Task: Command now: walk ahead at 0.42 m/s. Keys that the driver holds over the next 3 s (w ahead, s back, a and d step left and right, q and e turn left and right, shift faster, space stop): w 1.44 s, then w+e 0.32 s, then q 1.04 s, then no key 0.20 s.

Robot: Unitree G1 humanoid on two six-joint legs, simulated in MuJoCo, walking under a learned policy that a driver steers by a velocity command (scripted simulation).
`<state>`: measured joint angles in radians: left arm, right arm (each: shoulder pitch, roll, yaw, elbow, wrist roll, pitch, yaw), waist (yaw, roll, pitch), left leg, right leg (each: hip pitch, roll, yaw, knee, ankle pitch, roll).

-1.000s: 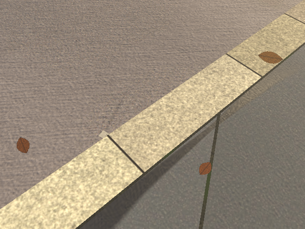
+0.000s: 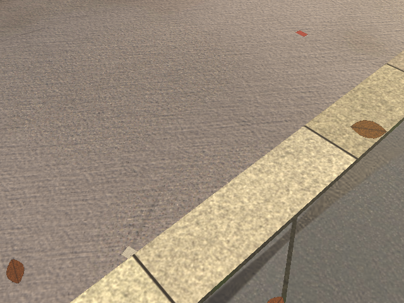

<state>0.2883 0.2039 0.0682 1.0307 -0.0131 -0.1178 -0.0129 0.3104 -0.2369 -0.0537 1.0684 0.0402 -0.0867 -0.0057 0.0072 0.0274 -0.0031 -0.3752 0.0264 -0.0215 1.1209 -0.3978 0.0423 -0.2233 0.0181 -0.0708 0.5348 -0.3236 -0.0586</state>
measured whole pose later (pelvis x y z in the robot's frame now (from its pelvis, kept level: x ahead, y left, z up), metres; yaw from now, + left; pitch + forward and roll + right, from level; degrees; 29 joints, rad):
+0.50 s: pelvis +0.26 +0.04 -0.01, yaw +0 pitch +1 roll +1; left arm 0.39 0.21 0.05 1.05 -0.03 -0.10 0.00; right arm 0.03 -0.23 -0.06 0.92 0.01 -0.10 0.04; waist 0.02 -0.01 0.06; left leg -0.45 -0.04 0.08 0.55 -0.13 0.08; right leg -0.20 0.00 0.05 1.15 -0.46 -0.04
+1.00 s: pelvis +0.55 -0.01 -0.01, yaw +0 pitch +2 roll +1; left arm 0.02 0.23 0.06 0.86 -0.01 -0.11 -0.03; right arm 0.37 -0.26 -0.06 1.05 0.01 -0.06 0.00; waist -0.06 0.00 0.03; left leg -0.08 0.01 0.02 0.67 -0.49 0.01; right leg -0.50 -0.03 -0.05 0.56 -0.10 -0.06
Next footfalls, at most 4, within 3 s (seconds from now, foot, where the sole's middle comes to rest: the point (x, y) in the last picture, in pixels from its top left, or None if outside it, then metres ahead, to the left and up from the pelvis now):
0.40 left None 0.40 0.13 -0.77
0.96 right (255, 252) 0.70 -0.12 -0.77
1.56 left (187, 185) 1.03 0.13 -0.81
2.04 right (244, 141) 1.28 -0.12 -0.81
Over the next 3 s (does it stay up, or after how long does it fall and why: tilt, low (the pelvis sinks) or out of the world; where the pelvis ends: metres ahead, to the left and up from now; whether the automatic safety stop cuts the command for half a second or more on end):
stays up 1.19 0.02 -0.04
